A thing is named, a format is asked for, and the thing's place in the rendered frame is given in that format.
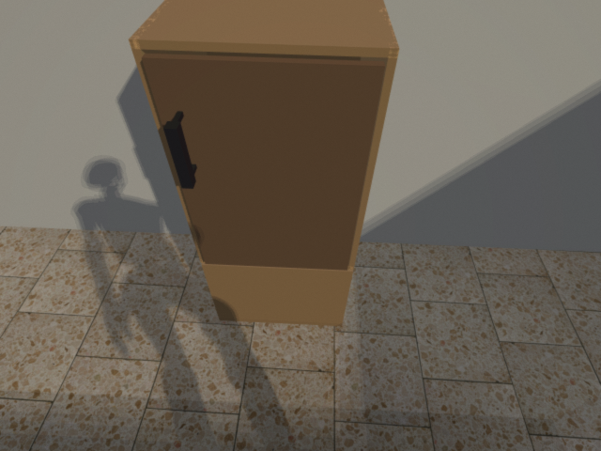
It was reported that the cupboard door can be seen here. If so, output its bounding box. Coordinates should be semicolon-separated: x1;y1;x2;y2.
142;54;385;271

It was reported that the handle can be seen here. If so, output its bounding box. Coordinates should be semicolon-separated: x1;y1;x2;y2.
163;111;197;189

